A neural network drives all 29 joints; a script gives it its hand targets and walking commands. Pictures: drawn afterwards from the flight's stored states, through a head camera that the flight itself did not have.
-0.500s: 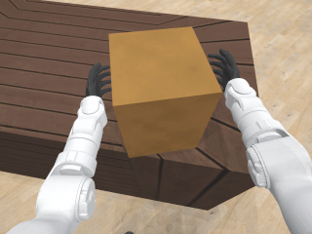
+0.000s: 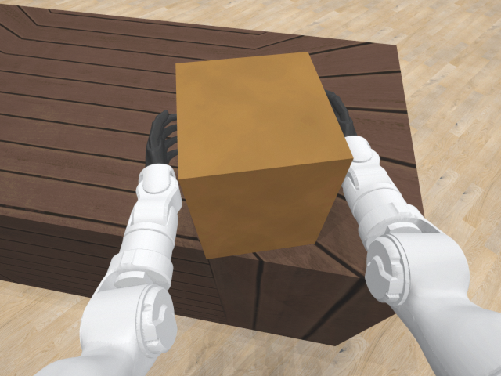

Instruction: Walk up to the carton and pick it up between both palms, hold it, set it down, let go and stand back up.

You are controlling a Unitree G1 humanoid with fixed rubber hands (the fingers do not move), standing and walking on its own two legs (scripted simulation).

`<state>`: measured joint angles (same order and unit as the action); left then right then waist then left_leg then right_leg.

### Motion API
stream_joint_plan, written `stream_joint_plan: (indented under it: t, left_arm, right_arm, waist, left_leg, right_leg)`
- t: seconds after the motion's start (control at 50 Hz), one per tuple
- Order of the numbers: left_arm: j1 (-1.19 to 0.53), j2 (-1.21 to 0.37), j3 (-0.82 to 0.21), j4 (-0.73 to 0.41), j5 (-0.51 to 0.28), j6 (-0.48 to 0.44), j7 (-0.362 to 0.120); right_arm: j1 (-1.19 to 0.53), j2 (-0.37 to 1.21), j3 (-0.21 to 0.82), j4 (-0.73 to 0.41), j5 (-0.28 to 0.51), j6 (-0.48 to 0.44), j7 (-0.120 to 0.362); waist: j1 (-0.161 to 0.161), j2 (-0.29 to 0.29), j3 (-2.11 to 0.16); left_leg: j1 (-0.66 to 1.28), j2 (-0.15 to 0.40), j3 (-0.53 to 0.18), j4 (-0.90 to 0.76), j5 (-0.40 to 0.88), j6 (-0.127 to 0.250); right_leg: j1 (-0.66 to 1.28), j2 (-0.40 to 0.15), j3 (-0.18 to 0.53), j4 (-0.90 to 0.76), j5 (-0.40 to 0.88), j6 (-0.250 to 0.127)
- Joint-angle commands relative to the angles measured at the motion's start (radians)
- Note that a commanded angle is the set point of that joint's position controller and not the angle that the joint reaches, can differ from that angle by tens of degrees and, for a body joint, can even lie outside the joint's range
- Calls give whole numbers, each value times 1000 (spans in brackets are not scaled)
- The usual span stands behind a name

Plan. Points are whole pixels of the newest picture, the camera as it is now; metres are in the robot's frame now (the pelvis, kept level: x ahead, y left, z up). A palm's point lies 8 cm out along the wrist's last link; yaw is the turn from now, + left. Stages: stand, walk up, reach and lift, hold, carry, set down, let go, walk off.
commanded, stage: reach and lift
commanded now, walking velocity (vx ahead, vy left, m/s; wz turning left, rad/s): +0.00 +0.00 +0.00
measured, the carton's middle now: (253, 163) +0.44 +0.05 +0.07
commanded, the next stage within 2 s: none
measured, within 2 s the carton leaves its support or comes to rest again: leaves its support in 1.44 s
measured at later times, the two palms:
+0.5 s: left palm (157, 168) +0.40 +0.20 +0.09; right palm (342, 148) +0.46 -0.09 +0.10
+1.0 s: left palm (158, 168) +0.40 +0.20 +0.08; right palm (342, 150) +0.46 -0.09 +0.10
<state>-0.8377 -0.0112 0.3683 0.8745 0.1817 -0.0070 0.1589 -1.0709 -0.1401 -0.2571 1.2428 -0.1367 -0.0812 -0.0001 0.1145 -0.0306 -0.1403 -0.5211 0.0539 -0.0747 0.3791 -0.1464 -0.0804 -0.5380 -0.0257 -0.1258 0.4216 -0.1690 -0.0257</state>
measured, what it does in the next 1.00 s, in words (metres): stands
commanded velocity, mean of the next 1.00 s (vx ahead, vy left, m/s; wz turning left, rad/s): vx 0.00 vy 0.00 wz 0.00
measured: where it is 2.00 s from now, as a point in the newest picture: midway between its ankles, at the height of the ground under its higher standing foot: outside the picture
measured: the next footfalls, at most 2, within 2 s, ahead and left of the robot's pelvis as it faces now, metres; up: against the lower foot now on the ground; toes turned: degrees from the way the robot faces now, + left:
none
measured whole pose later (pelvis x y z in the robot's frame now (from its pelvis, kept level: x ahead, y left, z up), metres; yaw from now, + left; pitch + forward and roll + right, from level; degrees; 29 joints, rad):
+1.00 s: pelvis +0.01 +0.00 +0.01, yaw +0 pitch +11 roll +0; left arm -0.79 -0.07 0.48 0.87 0.31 0.02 0.12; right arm -0.94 -0.03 -0.51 1.17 -0.38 -0.14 0.01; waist 0.11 -0.03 -0.10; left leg -0.37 0.05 -0.07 0.32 -0.14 -0.08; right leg -0.39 -0.03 -0.13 0.38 -0.18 -0.02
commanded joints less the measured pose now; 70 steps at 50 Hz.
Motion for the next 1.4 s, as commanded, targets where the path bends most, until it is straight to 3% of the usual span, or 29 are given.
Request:
stream_joint_plan:
  t: [0.0,0.06,0.08,0.1,0.14,0.24,0.26,0.32,0.46,0.48,0.5,0.52,0.64,0.72,0.82,0.84,0.86,0.88,0.9,0.94,0.96,1.06,1.1,1.12,1.16,1.18,1.24,1.32,1.38]
  left_arm:
    - [-382,-544,-67,-67,164,-44,-183]
    - [-377,-554,-45,-89,183,-17,-178]
    - [-387,-548,-33,-74,186,-18,-178]
    - [-390,-543,-31,-93,193,-12,-181]
    - [-411,-527,-26,-97,189,-8,-182]
    - [-427,-519,-11,-106,200,1,-174]
    - [-416,-522,-3,-92,201,3,-173]
    - [-433,-551,-40,-111,193,-5,-170]
    - [-437,-531,-47,-110,186,5,-160]
    - [-432,-527,-23,-87,190,6,-165]
    - [-421,-543,-42,-98,190,4,-165]
    - [-434,-521,-41,-105,181,-5,-165]
    - [-412,-525,-32,-89,195,-6,-164]
    - [-426,-548,-53,-99,188,-12,-159]
    - [-432,-534,-44,-83,190,-19,-163]
    - [-426,-544,-61,-72,180,-20,-161]
    - [-422,-537,-55,-79,178,-21,-164]
    - [-424,-548,-61,-69,183,-29,-166]
    - [-424,-551,-71,-90,187,-29,-159]
    - [-405,-552,-66,-47,179,-24,-167]
    - [-402,-539,-60,-64,182,-29,-164]
    - [-427,-548,-84,-90,161,-38,-161]
    - [-400,-543,-69,-48,169,-37,-165]
    - [-427,-539,-73,-45,162,-41,-167]
    - [-424,-538,-77,-26,160,-40,-170]
    - [-433,-537,-84,-40,154,-50,-173]
    - [-453,-558,-93,-51,155,-71,-167]
    - [-482,-575,-131,-41,139,-96,-162]
    - [-510,-591,-142,-70,149,-127,-160]
  right_arm:
    - [-365,568,-60,-164,-202,-105,107]
    - [-361,563,-84,-156,-230,-108,126]
    - [-366,569,-88,-177,-245,-114,125]
    - [-344,585,-77,-159,-241,-114,128]
    - [-352,567,-106,-169,-263,-107,123]
    - [-354,574,-109,-153,-277,-100,127]
    - [-368,558,-106,-162,-277,-101,130]
    - [-365,568,-116,-153,-281,-123,132]
    - [-356,552,-129,-143,-285,-113,137]
    - [-370,567,-128,-146,-285,-112,134]
    - [-334,563,-139,-124,-294,-109,134]
    - [-353,572,-127,-146,-288,-118,133]
    - [-354,582,-114,-138,-276,-121,134]
    - [-359,568,-131,-128,-285,-134,132]
    - [-367,586,-106,-128,-275,-137,133]
    - [-361,578,-131,-117,-294,-141,130]
    - [-376,577,-105,-136,-290,-146,129]
    - [-352,591,-117,-125,-304,-147,125]
    - [-358,593,-105,-116,-285,-152,128]
    - [-360,591,-109,-133,-298,-162,125]
    - [-352,599,-88,-128,-288,-159,126]
    - [-363,594,-95,-98,-280,-165,130]
    - [-357,598,-75,-114,-280,-170,126]
    - [-360,605,-86,-107,-283,-167,121]
    - [-363,624,-72,-122,-285,-169,114]
    - [-361,617,-76,-119,-291,-176,112]
    - [-386,628,-47,-100,-282,-204,110]
    - [-426,625,-50,-139,-292,-259,94]
    - [-427,631,-29,-104,-299,-293,85]
  waist:
    - [1,-30,-540]
    - [13,-27,-443]
    - [-2,-53,-426]
    - [18,-28,-434]
    - [-9,-43,-393]
    - [-1,-56,-417]
    - [17,-50,-415]
    - [-14,-39,-438]
    - [-14,-27,-454]
    - [1,-49,-437]
    - [-29,-23,-432]
    - [-16,-53,-426]
    - [-3,-41,-426]
    - [-26,-34,-431]
    - [0,-39,-440]
    - [-42,-52,-448]
    - [-10,-54,-440]
    - [-35,-56,-446]
    - [-15,-29,-450]
    - [-29,-57,-461]
    - [-1,-49,-455]
    - [-22,-35,-464]
    - [-9,-49,-468]
    - [-36,-61,-463]
    - [-24,-76,-468]
    - [-37,-66,-482]
    - [-14,-54,-504]
    - [-44,-62,-582]
    - [-37,-47,-591]
  left_leg:
    - [118,-87,214,-63,364,33]
    - [154,-83,222,-74,343,31]
    - [148,-85,222,-75,333,35]
    - [145,-89,229,-73,326,33]
    - [164,-90,224,-88,288,41]
    - [176,-86,232,-99,273,42]
    - [177,-84,230,-105,271,43]
    - [196,-83,229,-79,320,30]
    - [236,-77,229,-79,316,26]
    - [210,-80,228,-80,309,32]
    - [226,-80,221,-84,325,24]
    - [195,-82,226,-84,299,36]
    - [186,-85,224,-88,303,39]
    - [214,-75,221,-82,332,27]
    - [188,-74,225,-89,315,33]
    - [184,-76,221,-91,312,34]
    - [173,-78,226,-87,303,34]
    - [187,-77,221,-85,307,31]
    - [192,-73,221,-80,332,24]
    - [175,-75,223,-91,311,35]
    - [141,-83,235,-89,304,36]
    - [167,-74,226,-90,309,29]
    - [171,-77,232,-86,313,33]
    - [160,-78,229,-85,288,36]
    - [144,-77,230,-97,271,45]
    - [131,-83,232,-90,270,37]
    - [140,-75,229,-96,314,33]
    - [142,-76,238,-76,328,29]
    - [146,-75,235,-76,349,20]
  right_leg:
    - [650,56,46,-30,522,89]
    - [636,60,40,-51,448,82]
    - [647,58,39,-52,464,87]
    - [661,50,50,-47,475,86]
    - [650,50,41,-57,426,92]
    - [650,50,41,-66,381,84]
    - [637,52,37,-72,358,79]
    - [632,56,30,-58,432,83]
    - [582,65,24,-80,346,70]
    - [610,60,31,-79,364,74]
    - [595,62,25,-81,368,71]
    - [623,52,31,-72,396,80]
    - [653,54,34,-62,415,78]
    - [617,60,19,-67,408,73]
    - [653,51,29,-56,445,76]
    - [652,55,21,-56,446,81]
    - [654,51,24,-62,418,75]
    - [662,51,29,-55,456,75]
    - [643,55,21,-53,438,75]
    - [662,55,20,-52,452,81]
    - [683,45,37,-40,485,83]
    - [673,51,27,-35,489,81]
    - [673,51,26,-46,476,82]
    - [684,47,28,-46,485,90]
    - [695,41,33,-43,503,96]
    - [714,37,31,-34,523,92]
    - [723,41,25,-19,560,94]
    - [719,43,21,-24,597,91]
    - [747,40,23,-12,652,88]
